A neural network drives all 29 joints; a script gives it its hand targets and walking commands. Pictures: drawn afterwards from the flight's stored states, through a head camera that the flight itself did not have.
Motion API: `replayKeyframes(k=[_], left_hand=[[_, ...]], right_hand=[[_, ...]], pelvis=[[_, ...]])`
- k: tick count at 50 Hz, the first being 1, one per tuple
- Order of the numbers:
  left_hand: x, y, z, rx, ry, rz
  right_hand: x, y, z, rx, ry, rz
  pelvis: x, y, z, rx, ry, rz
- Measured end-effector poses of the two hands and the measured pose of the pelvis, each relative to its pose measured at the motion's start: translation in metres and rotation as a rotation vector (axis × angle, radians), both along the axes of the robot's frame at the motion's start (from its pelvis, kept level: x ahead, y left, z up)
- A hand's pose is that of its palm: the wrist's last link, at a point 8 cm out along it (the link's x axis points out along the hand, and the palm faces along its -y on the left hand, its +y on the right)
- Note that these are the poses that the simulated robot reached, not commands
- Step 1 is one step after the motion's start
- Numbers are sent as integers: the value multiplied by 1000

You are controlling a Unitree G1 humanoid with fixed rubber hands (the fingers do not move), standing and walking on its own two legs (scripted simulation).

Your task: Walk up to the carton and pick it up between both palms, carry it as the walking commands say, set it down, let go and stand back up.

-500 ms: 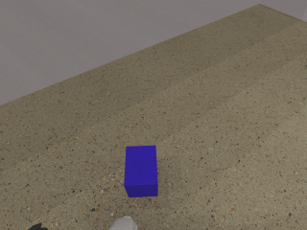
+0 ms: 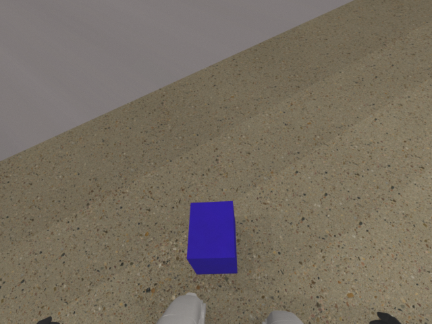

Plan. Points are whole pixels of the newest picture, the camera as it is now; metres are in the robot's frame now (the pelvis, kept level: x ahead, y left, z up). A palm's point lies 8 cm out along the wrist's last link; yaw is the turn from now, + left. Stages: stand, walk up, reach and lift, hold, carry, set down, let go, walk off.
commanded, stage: walk up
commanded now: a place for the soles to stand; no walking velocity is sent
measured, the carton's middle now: (214, 238) +0.50 +0.09 -0.64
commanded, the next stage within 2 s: none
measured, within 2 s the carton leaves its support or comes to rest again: neither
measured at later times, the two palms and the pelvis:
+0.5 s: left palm out of the picture +0.07 +0.40 -0.05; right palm out of the picture +0.11 -0.25 -0.11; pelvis +0.00 +0.06 -0.01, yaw +4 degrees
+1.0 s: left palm out of the picture +0.07 +0.43 -0.06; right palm (356, 319) +0.13 -0.22 -0.10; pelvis +0.00 +0.08 -0.01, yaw +4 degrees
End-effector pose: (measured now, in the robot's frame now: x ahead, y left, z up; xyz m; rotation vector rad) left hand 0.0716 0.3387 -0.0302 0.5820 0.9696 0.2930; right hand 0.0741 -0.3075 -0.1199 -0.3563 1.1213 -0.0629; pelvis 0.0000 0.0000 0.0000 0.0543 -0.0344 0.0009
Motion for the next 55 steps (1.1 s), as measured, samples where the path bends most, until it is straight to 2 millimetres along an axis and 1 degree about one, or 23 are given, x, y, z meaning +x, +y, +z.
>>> replayKeyframes(k=[2,5,7,8,10,13,18,21,24,28,37,42,48,50,52,55], left_hand=[[-4,8,-4,-7,7,8],[-9,20,-16,-33,12,20],[-8,31,-27,-52,6,25],[-7,36,-34,-59,0,27],[-4,42,-41,-73,-7,35],[-1,46,-40,-83,-18,35],[-3,47,-37,-75,-20,37],[-5,52,-30,-64,-31,43],[-2,61,-23,-55,-54,50],[1,73,-25,-58,-62,50],[0,77,-27,-75,-61,53],[3,82,-28,-80,-70,53],[4,82,-27,-73,-79,53],[-2,88,-26,-53,-81,57],[-12,98,-24,-29,-69,67],[-29,119,-21,5,-48,88]], right_hand=[[1,7,1,-6,8,9],[4,17,6,-30,15,22],[5,25,9,-53,11,28],[5,28,7,-66,7,31],[5,35,8,-76,6,35],[7,39,15,-88,-3,35],[16,42,12,-78,-23,42],[25,46,13,-71,-45,47],[33,57,14,-63,-54,61],[37,72,12,-56,-73,72],[50,77,20,-65,-104,80],[52,82,22,-69,-109,83],[57,82,23,-66,-117,88],[59,86,21,-60,-106,92],[62,93,21,-56,-98,102],[62,112,17,-34,-81,129]], pelvis=[[0,7,-1,-12,1,8],[-1,20,-4,-34,6,21],[-1,30,-9,-44,7,28],[-1,36,-14,-52,8,30],[-3,42,-16,-51,-9,37],[-3,47,-12,-56,-7,38],[-3,47,-13,-53,-2,41],[0,50,-11,-52,-2,47],[2,58,-8,-44,6,64],[1,70,-11,-57,3,68],[3,75,-8,-63,6,71],[3,80,-8,-67,7,73],[4,79,-8,-67,8,73],[3,82,-9,-69,6,72],[1,88,-9,-67,4,77],[-5,103,-9,-63,0,93]])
